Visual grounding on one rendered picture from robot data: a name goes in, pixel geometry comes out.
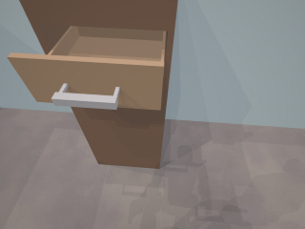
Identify cabinet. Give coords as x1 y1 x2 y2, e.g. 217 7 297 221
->
19 0 178 169

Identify handle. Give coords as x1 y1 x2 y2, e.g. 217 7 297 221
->
51 83 120 110

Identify drawer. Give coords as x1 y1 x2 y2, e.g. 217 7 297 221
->
7 26 166 111

